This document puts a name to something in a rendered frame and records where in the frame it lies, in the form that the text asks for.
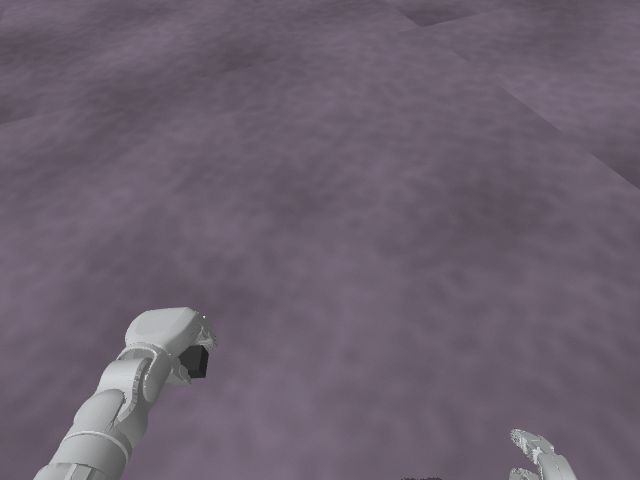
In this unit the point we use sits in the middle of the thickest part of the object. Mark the right robot hand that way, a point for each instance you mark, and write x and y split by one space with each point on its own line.
550 466

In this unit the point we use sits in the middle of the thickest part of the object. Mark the left robot arm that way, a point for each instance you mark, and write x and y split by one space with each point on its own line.
113 420

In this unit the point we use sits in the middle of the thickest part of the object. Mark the left robot hand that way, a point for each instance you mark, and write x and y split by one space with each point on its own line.
173 330

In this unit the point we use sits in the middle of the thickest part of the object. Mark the small box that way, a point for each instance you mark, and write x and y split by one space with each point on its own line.
195 359

